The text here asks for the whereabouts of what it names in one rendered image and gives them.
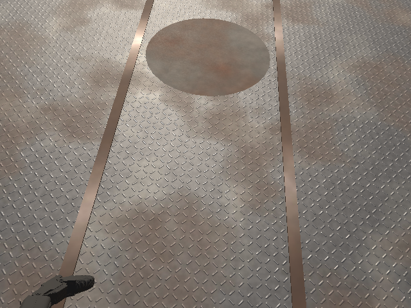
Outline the left robot hand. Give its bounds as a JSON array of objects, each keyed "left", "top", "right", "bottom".
[{"left": 19, "top": 275, "right": 94, "bottom": 308}]

